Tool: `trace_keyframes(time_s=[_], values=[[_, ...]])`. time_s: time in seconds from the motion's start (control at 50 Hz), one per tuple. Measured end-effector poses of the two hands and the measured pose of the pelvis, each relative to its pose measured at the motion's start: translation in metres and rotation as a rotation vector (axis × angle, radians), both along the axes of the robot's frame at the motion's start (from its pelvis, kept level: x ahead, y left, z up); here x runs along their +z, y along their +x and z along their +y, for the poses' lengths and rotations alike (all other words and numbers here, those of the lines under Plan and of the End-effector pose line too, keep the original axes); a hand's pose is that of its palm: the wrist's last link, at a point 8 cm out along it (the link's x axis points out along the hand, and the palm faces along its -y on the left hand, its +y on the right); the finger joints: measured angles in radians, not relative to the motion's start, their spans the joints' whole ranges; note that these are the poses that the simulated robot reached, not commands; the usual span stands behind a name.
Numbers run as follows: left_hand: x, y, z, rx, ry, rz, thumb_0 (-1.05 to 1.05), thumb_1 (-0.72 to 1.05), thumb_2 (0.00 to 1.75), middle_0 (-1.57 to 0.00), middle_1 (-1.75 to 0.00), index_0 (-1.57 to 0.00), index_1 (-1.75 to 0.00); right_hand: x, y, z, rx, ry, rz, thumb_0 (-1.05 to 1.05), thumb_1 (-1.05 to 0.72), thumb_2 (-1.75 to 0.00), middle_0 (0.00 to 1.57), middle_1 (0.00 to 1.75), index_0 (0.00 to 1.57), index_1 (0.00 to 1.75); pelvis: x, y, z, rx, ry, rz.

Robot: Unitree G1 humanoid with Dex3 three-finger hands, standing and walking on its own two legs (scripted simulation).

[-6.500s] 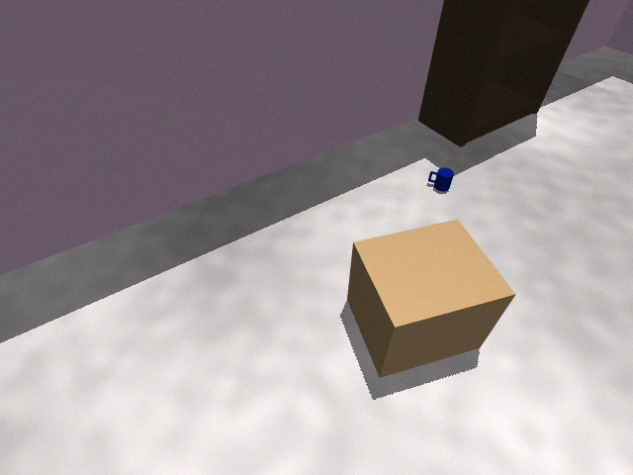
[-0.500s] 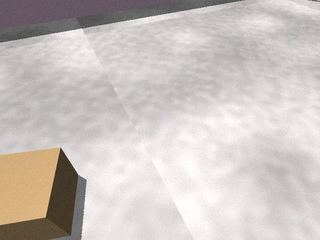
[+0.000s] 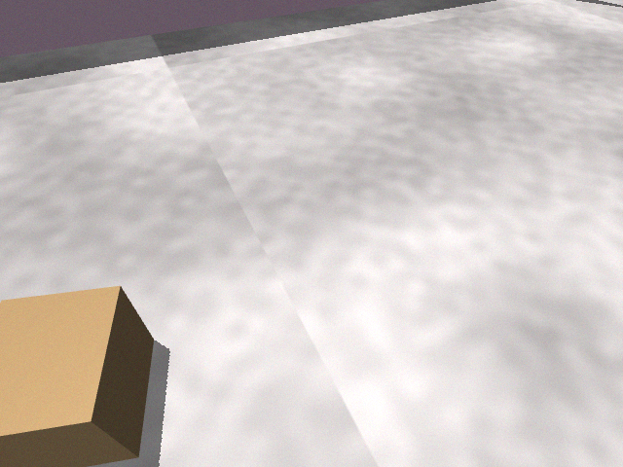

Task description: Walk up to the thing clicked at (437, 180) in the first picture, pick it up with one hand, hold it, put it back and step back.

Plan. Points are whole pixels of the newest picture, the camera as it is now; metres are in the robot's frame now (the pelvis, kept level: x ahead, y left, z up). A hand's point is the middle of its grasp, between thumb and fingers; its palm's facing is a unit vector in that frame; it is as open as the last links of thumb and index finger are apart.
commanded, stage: stand
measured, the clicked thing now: out of the picture +0.92 +1.43 -0.74
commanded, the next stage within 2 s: walk up in 0.48 s
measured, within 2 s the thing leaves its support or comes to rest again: neither
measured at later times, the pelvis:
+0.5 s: pelvis +0.01 +0.00 +0.00, yaw +0 degrees
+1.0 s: pelvis +0.16 -0.07 -0.01, yaw +0 degrees
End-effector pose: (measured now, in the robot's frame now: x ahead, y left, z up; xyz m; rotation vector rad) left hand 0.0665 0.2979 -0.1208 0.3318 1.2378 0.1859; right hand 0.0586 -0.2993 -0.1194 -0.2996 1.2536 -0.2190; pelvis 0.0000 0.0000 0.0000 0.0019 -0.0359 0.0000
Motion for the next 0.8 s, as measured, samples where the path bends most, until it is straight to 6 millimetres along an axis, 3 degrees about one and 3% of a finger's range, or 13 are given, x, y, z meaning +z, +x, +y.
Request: trace_keyframes(time_s=[0.54,0.62,0.7,0.8], values=[[0.002,0.008,0.003,-0.003,-0.012,-0.013,0.01,0.9,0.9,-0.2,-0.3,-0.2,-0.3,0.002,0.012,-0.003,0.005,0.016,-0.036,0.0,-0.9,-0.9,0.2,0.3,0.21,0.3,-0.001,0.011,-0.001,-0.008,0.007,0.015],[0.011,0.023,0.008,-0.032,0.014,-0.002,0.01,0.9,0.9,-0.2,-0.3,-0.2,-0.3,0.005,0.01,-0.023,-0.031,0.01,-0.075,0.0,-0.9,-0.9,0.21,0.3,0.21,0.3,-0.002,0.024,-0.01,-0.033,-0.001,0.022],[0.021,0.056,0.006,-0.058,0.052,-0.038,0.01,0.9,0.9,-0.2,-0.3,-0.2,-0.3,0.001,0.006,-0.053,-0.061,-0.004,-0.043,0.0,-0.9,-0.9,0.21,0.3,0.21,0.3,-0.006,0.043,-0.03,-0.044,0.012,0.007],[0.023,0.083,-0.007,-0.027,0.119,-0.128,0.01,0.9,0.9,-0.2,-0.3,-0.2,-0.3,-0.022,0.032,-0.095,-0.058,-0.032,0.009,0.01,-0.9,-0.9,0.21,0.3,0.21,0.3,-0.025,0.077,-0.056,-0.025,-0.018,-0.013]])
